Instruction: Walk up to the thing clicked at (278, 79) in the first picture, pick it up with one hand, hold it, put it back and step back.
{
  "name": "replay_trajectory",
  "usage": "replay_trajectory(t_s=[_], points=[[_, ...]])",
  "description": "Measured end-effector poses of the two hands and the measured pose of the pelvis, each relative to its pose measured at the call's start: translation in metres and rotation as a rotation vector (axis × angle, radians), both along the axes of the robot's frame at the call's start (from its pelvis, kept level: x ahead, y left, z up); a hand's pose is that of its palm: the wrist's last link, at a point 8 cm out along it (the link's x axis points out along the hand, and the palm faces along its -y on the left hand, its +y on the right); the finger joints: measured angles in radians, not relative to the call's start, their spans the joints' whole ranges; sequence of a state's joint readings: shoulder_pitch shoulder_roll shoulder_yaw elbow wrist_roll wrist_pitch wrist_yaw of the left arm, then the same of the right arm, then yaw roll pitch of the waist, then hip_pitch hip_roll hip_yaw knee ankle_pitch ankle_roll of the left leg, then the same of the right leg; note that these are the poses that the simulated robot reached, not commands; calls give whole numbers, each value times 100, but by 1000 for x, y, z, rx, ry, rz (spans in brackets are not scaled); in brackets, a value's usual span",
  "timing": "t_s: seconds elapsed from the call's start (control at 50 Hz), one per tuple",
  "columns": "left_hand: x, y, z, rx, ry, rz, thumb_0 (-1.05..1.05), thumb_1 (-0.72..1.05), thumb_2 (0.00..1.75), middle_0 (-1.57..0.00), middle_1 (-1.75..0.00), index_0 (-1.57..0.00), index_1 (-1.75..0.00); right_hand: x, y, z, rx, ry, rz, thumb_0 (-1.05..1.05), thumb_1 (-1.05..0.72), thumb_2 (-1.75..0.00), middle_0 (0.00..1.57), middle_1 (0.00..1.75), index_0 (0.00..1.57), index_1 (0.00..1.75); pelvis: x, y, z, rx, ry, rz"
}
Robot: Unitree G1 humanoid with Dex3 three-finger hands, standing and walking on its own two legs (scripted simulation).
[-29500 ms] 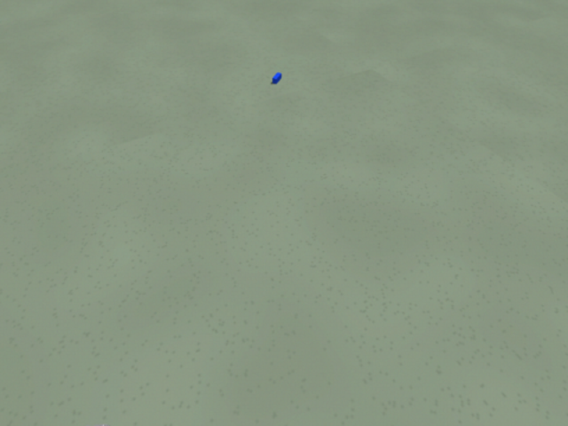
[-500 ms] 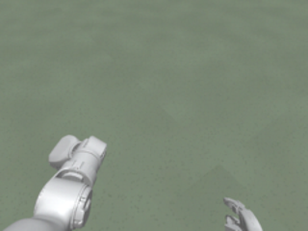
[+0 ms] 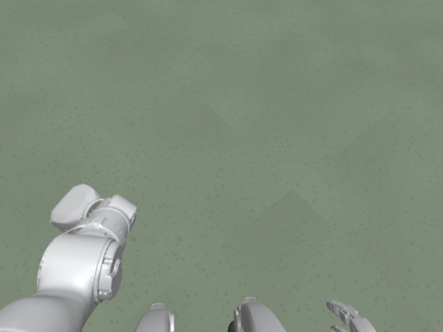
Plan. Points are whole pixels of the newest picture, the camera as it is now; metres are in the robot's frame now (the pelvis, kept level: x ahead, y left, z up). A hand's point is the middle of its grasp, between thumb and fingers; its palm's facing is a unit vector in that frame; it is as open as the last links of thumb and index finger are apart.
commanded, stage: crouch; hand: left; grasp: from above
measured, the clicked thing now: (91, 227) +0.34 +0.26 -0.13
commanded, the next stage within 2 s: lower in 1.46 s
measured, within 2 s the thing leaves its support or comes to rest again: neither
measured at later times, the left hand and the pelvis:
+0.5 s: hand (127, 229) +0.40 +0.23 -0.33, palm faces -0.06 -0.43 -0.90, open 6.7 cm; pelvis -0.06 +0.01 -0.22, yaw -2 degrees
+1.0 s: hand (140, 234) +0.43 +0.23 -0.47, palm faces -0.10 -0.44 -0.89, open 6.6 cm; pelvis -0.07 +0.01 -0.34, yaw -3 degrees
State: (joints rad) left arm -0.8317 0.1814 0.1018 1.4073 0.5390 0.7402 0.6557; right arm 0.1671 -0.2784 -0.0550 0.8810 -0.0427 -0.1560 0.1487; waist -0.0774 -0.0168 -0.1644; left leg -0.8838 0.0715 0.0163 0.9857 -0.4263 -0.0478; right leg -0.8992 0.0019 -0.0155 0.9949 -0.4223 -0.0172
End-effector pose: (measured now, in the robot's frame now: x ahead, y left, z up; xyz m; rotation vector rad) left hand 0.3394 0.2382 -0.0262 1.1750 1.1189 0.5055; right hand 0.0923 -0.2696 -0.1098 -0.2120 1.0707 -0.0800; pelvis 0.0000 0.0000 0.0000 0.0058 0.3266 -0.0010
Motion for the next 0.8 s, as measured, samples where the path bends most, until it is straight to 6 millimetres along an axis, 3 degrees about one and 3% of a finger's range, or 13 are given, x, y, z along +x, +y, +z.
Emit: replay_trajectory(t_s=[0.18, 0.34, 0.5, 0.66, 0.8], points=[[7, 7, -101, -14, -70, 84, 1, 45, 31, -91, -38, -93, -35, -68, 2, -85, -27, 181, 15, 0, -88, -89, 20, 30, 20, 30, -33, 9, -78, -18, 161, -1], [35, -6, -179, -76, -147, 78, 1, 42, 34, -94, -33, -95, -32, -105, 12, -164, -20, 273, -7, 0, -89, -89, 20, 30, 20, 30, -54, 13, -153, -32, 261, -6], [56, 2, -249, -62, -152, 60, 1, 41, 36, -97, -29, -97, -30, -139, 19, -235, 17, 345, -45, 0, -90, -89, 20, 30, 20, 30, -65, 15, -223, -36, 321, -13], [61, -2, -317, -100, -122, 70, 1, 44, 33, -97, -27, -97, -28, -163, 24, -284, 48, 410, -67, 0, -91, -90, 20, 30, 20, 30, -69, 16, -275, -38, 347, -12], [70, -5, -352, -99, -111, 65, 1, 44, 31, -97, -26, -97, -27, -173, 18, -310, 56, 441, -61, 0, -91, -90, 20, 30, 20, 30, -69, 15, -306, -37, 351, -13]])
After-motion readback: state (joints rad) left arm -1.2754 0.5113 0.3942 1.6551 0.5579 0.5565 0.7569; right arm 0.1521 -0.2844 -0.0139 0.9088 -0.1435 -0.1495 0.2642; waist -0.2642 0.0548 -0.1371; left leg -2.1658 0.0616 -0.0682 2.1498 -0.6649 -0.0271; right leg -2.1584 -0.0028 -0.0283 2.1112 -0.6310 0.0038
